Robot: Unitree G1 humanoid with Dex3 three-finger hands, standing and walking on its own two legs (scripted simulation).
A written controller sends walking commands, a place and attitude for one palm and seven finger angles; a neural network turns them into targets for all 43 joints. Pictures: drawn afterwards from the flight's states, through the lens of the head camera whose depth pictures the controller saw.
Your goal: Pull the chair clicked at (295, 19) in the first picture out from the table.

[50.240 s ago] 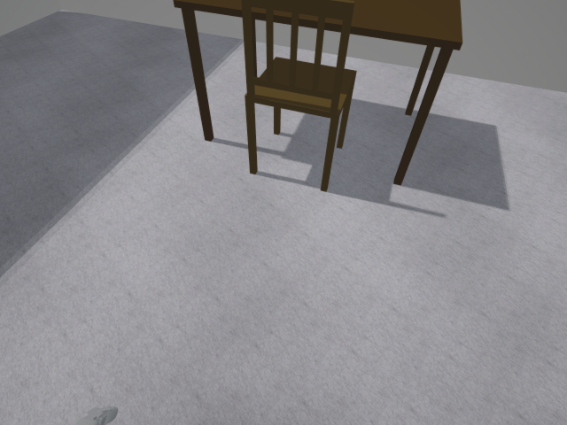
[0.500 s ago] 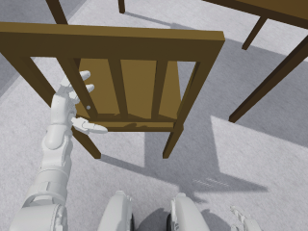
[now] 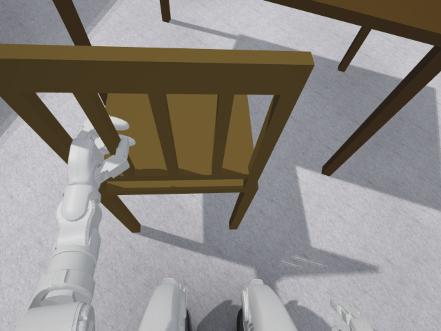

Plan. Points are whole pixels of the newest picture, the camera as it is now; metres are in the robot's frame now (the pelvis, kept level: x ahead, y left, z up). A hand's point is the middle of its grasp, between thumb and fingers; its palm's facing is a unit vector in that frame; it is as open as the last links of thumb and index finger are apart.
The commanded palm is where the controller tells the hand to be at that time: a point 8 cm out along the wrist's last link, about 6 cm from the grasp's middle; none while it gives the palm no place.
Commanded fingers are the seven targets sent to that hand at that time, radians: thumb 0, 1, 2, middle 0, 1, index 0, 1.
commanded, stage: hook a spindle and tug to test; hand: left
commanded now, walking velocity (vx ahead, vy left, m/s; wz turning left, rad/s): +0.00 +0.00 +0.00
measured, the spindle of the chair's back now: (166, 140) +0.45 +0.09 +0.02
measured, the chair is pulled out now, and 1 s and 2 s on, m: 0.29 0.34 0.44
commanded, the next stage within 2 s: step backward, pulling the chair out in 0.58 s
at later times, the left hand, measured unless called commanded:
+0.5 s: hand (121, 177) +0.38 +0.17 +0.01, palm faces +0.02 -1.00 -0.02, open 5.6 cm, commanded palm +0.34 +0.22 +0.02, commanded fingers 0.00 0.90 0.90 -0.50 -1.45 -0.50 -1.45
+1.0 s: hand (124, 180) +0.36 +0.15 +0.03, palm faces +0.05 -0.99 -0.14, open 5.5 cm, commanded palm +0.34 +0.20 +0.03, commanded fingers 0.00 0.90 0.90 -0.50 -1.45 -0.50 -1.45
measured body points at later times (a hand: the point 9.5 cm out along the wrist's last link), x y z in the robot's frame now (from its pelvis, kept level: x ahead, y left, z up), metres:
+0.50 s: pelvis +0.02 +0.00 +0.01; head +0.14 +0.01 +0.44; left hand +0.37 +0.22 +0.02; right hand +0.15 -0.25 -0.11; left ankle +0.02 +0.10 -0.63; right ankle +0.01 -0.14 -0.63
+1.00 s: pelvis +0.02 +0.01 +0.09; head +0.10 +0.02 +0.53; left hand +0.36 +0.21 +0.04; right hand +0.11 -0.25 -0.02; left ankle +0.02 +0.10 -0.63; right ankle +0.01 -0.13 -0.62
